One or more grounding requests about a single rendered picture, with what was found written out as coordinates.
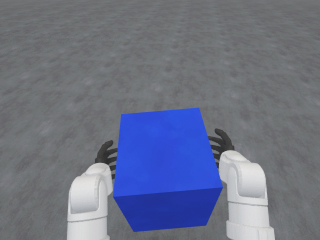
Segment carton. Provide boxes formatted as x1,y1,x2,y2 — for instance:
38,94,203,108
113,107,223,232

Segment robot left hand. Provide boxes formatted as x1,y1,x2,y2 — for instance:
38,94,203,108
94,140,118,180

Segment robot left forearm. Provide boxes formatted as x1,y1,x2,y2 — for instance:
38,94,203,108
67,163,113,240

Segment robot right forearm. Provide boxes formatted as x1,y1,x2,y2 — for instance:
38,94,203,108
219,150,275,240

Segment robot right hand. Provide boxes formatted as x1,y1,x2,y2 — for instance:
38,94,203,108
208,128,235,169

